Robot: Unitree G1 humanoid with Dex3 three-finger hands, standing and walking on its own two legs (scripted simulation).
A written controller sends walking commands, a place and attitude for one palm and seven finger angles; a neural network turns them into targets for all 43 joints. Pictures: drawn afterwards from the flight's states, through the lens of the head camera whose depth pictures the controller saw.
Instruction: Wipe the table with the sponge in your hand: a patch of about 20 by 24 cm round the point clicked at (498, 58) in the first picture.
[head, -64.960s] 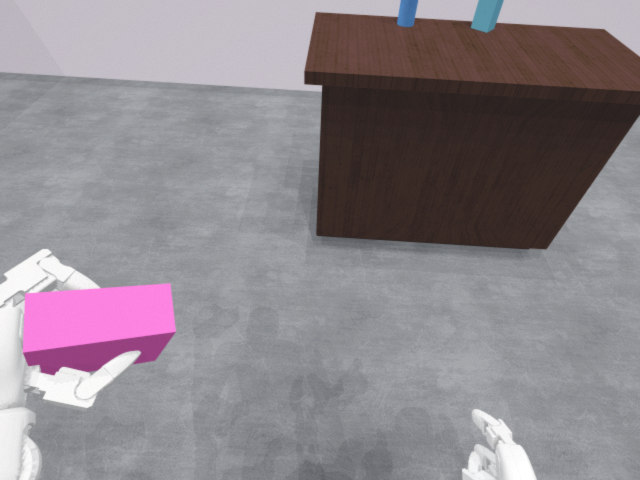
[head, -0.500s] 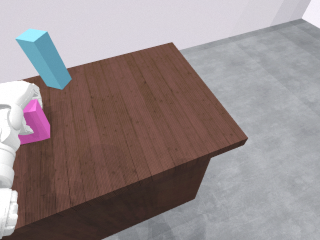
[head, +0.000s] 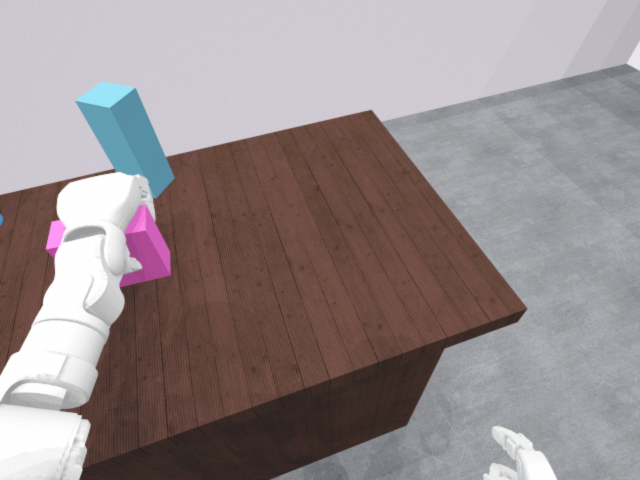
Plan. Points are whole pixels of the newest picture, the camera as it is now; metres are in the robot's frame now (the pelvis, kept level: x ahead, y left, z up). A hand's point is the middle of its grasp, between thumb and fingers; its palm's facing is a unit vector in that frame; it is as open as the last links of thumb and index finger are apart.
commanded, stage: slide across to the middle lane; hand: left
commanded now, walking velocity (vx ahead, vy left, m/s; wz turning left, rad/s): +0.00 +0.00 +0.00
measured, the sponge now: (120, 258) +0.37 +0.32 +0.05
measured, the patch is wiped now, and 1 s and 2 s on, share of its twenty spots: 0.60 0.65 0.90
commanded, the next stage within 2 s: wipe back along the middle lane in 0.12 s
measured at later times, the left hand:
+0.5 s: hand (156, 232) +0.38 +0.26 +0.10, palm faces +0.00 -0.05 -1.00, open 9.1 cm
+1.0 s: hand (151, 270) +0.32 +0.24 +0.10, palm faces +0.00 -0.04 -1.00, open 9.1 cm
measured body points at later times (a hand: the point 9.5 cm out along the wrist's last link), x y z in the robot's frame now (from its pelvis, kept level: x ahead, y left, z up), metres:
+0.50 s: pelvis +0.01 -0.01 +0.00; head +0.03 -0.05 +0.45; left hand +0.38 +0.26 +0.15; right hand +0.17 -0.25 -0.13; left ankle -0.02 +0.07 -0.74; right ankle -0.02 -0.12 -0.74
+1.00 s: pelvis -0.01 -0.03 +0.00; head -0.01 -0.07 +0.45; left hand +0.32 +0.24 +0.15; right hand +0.19 -0.27 -0.10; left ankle -0.02 +0.07 -0.74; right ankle -0.02 -0.12 -0.74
